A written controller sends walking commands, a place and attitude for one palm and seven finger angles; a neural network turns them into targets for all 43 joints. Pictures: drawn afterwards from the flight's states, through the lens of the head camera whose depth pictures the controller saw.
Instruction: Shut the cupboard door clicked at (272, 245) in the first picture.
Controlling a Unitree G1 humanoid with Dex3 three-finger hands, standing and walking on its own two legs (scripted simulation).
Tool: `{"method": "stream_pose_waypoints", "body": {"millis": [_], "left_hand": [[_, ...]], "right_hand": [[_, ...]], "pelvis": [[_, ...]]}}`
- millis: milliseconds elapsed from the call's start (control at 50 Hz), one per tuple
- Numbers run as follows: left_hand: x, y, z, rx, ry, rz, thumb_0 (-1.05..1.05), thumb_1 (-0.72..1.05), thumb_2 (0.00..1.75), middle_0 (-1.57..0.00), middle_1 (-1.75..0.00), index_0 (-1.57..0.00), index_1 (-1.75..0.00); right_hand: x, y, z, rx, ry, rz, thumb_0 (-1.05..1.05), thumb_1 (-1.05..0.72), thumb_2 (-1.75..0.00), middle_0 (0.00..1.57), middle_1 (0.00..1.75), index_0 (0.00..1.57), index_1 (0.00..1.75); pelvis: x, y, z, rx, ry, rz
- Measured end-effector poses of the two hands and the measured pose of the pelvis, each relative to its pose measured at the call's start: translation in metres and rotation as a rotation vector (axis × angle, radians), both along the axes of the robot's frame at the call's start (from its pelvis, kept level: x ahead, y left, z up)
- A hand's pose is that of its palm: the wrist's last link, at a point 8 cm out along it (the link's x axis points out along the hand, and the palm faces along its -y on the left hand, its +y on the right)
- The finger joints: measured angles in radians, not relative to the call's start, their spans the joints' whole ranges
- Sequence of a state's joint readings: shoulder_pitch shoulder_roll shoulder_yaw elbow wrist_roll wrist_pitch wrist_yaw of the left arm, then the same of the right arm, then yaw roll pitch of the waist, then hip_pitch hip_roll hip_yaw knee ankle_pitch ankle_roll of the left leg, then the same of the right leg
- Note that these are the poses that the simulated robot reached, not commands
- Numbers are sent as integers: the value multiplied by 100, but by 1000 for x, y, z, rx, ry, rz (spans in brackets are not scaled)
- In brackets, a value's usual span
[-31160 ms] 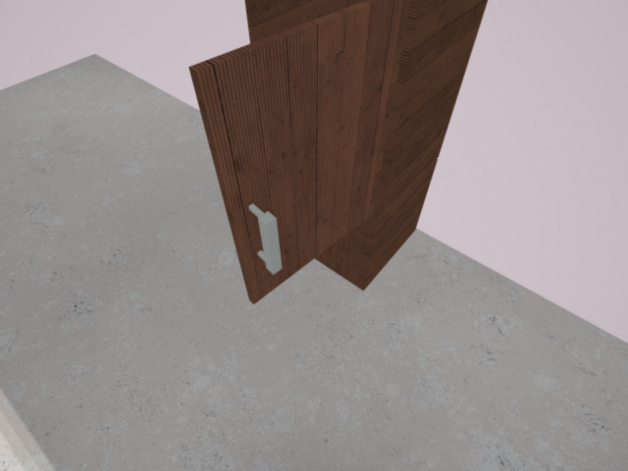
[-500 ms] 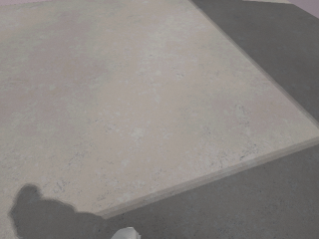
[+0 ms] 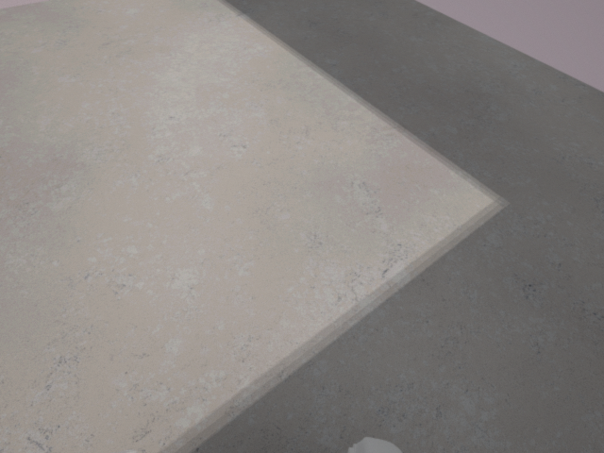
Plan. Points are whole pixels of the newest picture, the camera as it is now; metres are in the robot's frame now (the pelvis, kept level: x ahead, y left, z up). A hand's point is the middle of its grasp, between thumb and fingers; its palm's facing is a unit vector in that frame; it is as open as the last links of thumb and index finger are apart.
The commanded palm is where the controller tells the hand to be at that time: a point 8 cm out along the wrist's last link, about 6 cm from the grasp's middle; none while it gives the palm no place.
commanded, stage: turn to face it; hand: left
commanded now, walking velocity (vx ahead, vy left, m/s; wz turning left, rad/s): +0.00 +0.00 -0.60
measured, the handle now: out of the picture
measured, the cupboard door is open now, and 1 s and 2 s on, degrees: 53 53 53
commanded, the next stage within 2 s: none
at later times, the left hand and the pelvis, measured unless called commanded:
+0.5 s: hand (224, 451) +0.15 +0.12 -0.17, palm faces -0.24 -0.95 -0.21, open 7.4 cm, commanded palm none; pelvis +0.02 -0.04 -0.01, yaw -17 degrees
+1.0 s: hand (254, 383) +0.24 +0.09 -0.16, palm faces -0.54 -0.80 -0.25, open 7.4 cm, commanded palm none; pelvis +0.03 -0.03 -0.01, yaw -36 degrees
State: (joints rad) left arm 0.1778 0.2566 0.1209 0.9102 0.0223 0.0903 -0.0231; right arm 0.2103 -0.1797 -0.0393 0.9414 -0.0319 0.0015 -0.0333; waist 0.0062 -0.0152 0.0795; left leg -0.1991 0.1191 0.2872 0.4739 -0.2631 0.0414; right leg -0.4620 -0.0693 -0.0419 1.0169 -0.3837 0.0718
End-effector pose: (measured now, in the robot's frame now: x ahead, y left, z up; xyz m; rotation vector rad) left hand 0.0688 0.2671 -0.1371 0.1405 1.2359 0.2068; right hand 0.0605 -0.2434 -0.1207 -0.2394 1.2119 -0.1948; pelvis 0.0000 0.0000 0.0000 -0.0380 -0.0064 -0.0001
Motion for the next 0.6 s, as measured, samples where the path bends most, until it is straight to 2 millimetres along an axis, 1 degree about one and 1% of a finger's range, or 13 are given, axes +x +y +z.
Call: {"method": "stream_pose_waypoints", "body": {"millis": [60, 140, 180, 220, 280, 360, 420, 500, 560, 600], "left_hand": [[31, -13, 5, 16, -30, -75, 0, 91, 90, -20, -30, -19, -30], [68, -42, 9, 39, -79, -173, 0, 91, 90, -20, -30, -19, -30], [82, -57, 7, 56, -114, -216, 0, 91, 90, -20, -30, -19, -30], [87, -72, 9, 59, -119, -247, 0, 91, 89, -20, -30, -19, -30], [85, -87, 13, 56, -89, -272, 0, 90, 89, -20, -30, -19, -30], [81, -100, 12, 34, -45, -300, 0, 90, 89, -21, -30, -20, -30], [81, -104, 8, 12, -27, -312, 0, 90, 89, -21, -30, -20, -30], [81, -99, 0, -10, -1, -326, 0, 90, 89, -21, -30, -20, -30], [85, -88, -9, -20, 26, -338, 0, 90, 89, -21, -30, -20, -30], [92, -78, -19, -25, 42, -346, 1, 90, 89, -21, -30, -20, -30]], "right_hand": [[-30, -17, -8, 6, 57, -70, 1, -91, -90, 21, 30, 20, 30], [-65, -41, -26, 29, 121, -154, 1, -91, -90, 21, 30, 20, 30], [-77, -54, -39, 43, 142, -188, 1, -91, -90, 21, 30, 20, 30], [-83, -62, -43, 46, 162, -215, 1, -91, -90, 20, 30, 20, 30], [-78, -69, -37, 48, 142, -244, 1, -91, -90, 20, 30, 20, 30], [-60, -72, -26, 51, 71, -261, 1, -91, -90, 20, 30, 20, 30], [-44, -71, -19, 43, 26, -266, 1, -91, -90, 20, 30, 20, 30], [-23, -67, -12, 24, -29, -275, 1, -91, -90, 20, 30, 20, 30], [-7, -60, -6, 1, -77, -287, 1, -91, -90, 20, 30, 20, 30], [-1, -55, -4, -22, -112, -296, 1, -91, -90, 20, 30, 20, 30]], "pelvis": [[2, -8, -3, 9, 5, -40], [5, -25, -11, 28, 11, -91], [7, -36, -20, 44, 16, -116], [7, -41, -20, 39, 13, -139], [8, -46, -13, 47, 15, -174], [11, -51, -6, 54, 22, -216], [15, -50, -4, 52, 24, -243], [21, -43, -5, 47, 26, -289], [28, -33, -8, 42, 29, -326], [34, -25, -14, 30, 33, -351]]}}
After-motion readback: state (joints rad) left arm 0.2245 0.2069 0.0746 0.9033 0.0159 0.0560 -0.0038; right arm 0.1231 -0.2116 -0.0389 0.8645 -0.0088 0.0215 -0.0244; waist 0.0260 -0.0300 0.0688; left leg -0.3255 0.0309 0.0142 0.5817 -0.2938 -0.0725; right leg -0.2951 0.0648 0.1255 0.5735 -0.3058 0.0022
